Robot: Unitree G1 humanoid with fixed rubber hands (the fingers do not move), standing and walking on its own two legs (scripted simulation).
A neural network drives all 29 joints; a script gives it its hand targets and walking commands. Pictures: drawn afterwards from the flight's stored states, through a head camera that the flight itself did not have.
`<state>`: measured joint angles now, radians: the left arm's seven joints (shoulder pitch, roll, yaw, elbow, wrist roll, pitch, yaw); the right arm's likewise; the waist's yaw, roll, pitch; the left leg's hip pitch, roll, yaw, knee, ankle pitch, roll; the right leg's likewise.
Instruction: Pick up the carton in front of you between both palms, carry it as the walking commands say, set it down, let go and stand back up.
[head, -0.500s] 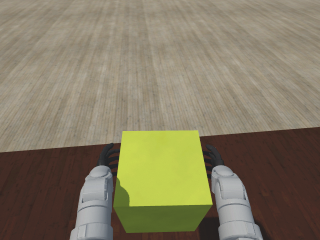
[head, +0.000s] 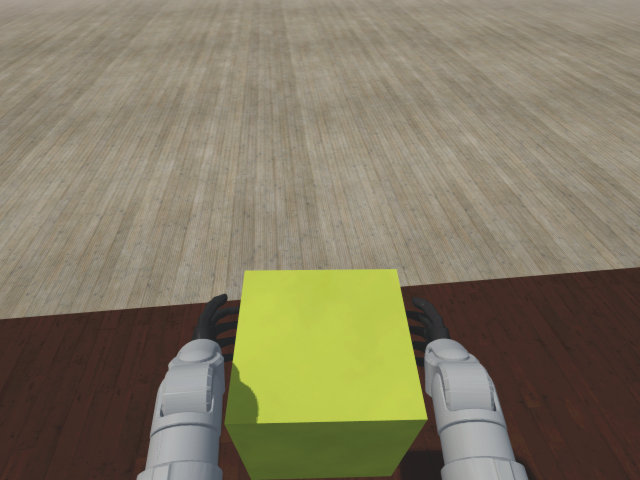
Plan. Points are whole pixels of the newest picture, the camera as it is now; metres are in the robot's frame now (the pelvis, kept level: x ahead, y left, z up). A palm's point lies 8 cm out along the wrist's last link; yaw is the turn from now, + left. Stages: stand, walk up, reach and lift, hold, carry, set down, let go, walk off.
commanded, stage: hold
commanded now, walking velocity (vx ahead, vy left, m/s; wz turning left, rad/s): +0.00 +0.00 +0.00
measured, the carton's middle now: (321, 378) +0.29 +0.00 -0.04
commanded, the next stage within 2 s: carry in 0.56 s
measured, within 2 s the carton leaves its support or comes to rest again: neither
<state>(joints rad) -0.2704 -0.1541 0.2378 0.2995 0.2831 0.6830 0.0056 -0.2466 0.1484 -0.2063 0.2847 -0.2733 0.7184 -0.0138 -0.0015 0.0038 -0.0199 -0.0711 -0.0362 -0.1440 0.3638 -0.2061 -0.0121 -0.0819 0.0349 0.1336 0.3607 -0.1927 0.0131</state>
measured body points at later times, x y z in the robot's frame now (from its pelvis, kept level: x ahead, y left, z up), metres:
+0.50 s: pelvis -0.01 +0.00 +0.00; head -0.06 +0.00 +0.45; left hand +0.29 +0.15 +0.05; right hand +0.29 -0.15 +0.04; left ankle +0.00 +0.13 -0.75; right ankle +0.01 -0.13 -0.75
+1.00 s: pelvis +0.10 +0.01 -0.01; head +0.08 +0.02 +0.44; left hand +0.40 +0.16 +0.08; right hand +0.39 -0.14 +0.07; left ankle +0.01 +0.13 -0.73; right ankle +0.10 -0.08 -0.75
